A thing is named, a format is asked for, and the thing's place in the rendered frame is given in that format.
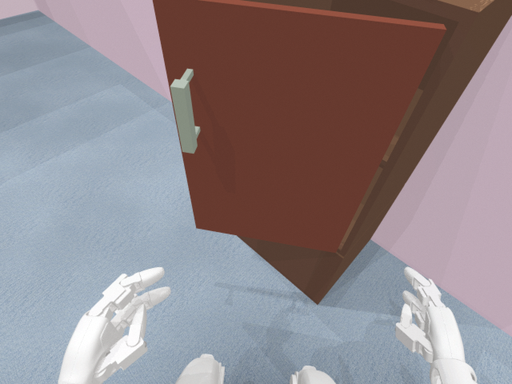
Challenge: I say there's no robot left hand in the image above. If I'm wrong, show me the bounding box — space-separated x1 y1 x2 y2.
58 267 171 384

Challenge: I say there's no handle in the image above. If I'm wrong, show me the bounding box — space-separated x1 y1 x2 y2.
170 69 200 154

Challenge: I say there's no robot right hand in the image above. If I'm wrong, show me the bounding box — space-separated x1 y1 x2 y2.
395 267 466 366

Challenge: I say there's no robot right forearm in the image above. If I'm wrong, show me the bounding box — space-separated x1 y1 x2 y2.
430 358 477 384

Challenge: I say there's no left robot thigh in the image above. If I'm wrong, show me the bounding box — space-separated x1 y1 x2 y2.
175 358 225 384

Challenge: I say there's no cupboard door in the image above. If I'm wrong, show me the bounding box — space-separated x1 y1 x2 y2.
153 0 446 253

